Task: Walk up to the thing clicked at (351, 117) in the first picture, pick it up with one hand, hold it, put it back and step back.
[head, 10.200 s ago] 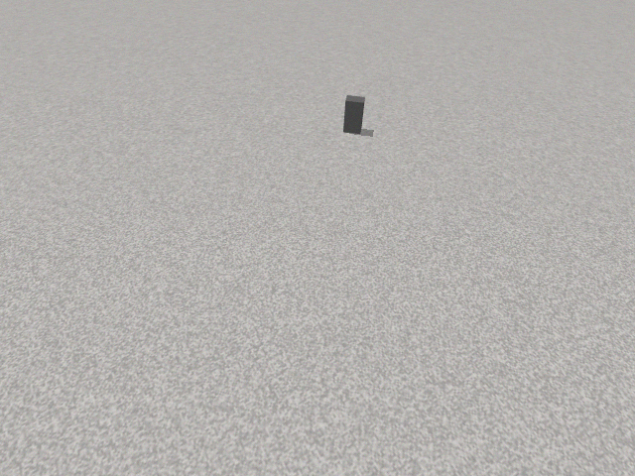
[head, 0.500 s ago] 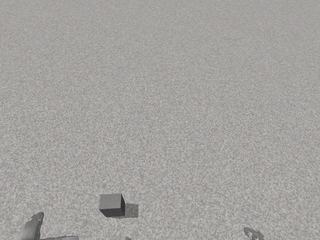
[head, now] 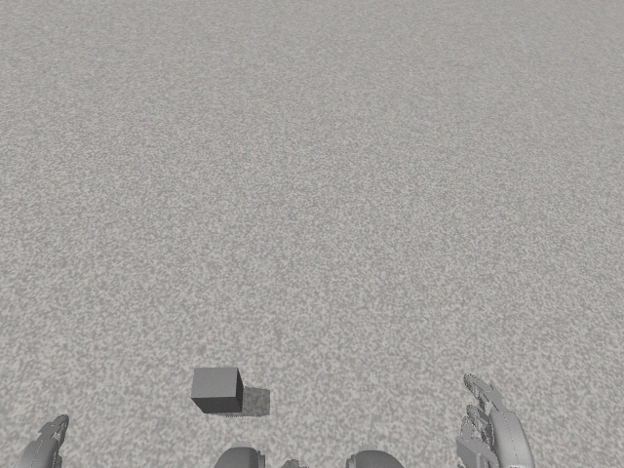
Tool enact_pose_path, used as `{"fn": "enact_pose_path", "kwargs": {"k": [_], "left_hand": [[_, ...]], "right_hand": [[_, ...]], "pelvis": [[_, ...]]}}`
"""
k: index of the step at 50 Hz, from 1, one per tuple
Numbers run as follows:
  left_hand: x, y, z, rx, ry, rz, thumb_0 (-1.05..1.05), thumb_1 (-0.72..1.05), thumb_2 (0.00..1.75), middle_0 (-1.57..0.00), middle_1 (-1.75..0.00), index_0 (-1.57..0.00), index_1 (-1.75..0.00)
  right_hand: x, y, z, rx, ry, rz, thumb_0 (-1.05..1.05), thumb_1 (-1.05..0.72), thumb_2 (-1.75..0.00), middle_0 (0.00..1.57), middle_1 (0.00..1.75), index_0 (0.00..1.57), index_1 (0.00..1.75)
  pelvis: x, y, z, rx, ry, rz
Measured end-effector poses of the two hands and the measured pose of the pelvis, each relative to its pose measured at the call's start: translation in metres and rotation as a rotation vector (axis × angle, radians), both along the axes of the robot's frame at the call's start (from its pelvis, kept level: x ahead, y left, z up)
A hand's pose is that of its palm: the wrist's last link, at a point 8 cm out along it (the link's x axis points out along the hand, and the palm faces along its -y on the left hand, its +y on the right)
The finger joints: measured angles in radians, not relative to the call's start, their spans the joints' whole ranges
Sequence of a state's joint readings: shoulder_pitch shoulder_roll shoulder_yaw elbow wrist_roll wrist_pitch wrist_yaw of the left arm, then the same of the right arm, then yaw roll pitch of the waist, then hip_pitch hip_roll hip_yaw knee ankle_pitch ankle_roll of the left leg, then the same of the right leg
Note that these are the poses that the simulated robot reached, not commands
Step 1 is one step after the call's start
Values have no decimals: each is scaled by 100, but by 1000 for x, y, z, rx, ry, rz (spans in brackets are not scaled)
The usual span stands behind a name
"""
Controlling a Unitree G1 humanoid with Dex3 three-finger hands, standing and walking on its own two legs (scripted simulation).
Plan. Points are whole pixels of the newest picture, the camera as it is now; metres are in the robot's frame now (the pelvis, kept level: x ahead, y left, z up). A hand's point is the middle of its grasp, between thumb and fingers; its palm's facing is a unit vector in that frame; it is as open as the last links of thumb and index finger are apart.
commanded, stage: go down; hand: left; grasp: from the side
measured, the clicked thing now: (219, 391) +0.35 +0.20 -0.60
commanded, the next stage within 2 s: none
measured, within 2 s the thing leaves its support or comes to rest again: neither
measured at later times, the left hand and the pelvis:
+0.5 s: hand (71, 460) +0.17 +0.33 -0.18, palm faces +0.18 -0.95 -0.26, open 17.4 cm; pelvis -0.05 -0.01 -0.10, yaw +0 degrees
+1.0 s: hand (67, 419) +0.23 +0.38 -0.24, palm faces +0.22 -0.96 -0.17, open 17.4 cm; pelvis -0.08 -0.01 -0.20, yaw -3 degrees
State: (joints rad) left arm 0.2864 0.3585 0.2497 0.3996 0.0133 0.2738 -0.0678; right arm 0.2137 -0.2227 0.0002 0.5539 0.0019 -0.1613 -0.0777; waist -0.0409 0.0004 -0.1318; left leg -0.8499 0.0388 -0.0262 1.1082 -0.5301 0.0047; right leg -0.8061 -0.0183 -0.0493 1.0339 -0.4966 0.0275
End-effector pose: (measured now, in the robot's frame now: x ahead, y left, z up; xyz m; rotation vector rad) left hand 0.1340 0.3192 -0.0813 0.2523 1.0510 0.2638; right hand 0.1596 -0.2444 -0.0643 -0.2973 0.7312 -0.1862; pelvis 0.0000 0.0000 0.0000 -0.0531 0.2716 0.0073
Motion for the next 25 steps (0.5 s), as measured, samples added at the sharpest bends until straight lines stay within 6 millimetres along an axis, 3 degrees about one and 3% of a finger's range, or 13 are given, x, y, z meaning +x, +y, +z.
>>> {"fn": "enact_pose_path", "kwargs": {"k": [10,17,20,25], "left_hand": [[-12,8,-12,-11,-32,16,0,-49,0,-9,-2,-8,-2],[-23,26,-32,-18,-97,33,0,-47,0,-9,-2,-9,-1],[-16,39,-47,-22,-174,34,0,-48,0,-9,-2,-9,-1],[13,57,-72,-26,-334,-14,0,-53,0,-9,-3,-9,-2]], "right_hand": [[-19,-2,-17,-10,17,6,1,-91,-90,20,30,20,30],[-33,-9,-41,-28,27,31,1,-94,-91,20,30,20,30],[-36,-14,-60,-46,27,59,1,-95,-91,20,30,20,30],[-39,-24,-101,-81,51,84,1,-94,-91,20,30,20,30]], "pelvis": [[-13,-2,-16,-2,29,-1],[-29,-4,-40,-1,70,-4],[-38,-6,-60,1,105,-3],[-52,-9,-99,1,158,-8]]}}
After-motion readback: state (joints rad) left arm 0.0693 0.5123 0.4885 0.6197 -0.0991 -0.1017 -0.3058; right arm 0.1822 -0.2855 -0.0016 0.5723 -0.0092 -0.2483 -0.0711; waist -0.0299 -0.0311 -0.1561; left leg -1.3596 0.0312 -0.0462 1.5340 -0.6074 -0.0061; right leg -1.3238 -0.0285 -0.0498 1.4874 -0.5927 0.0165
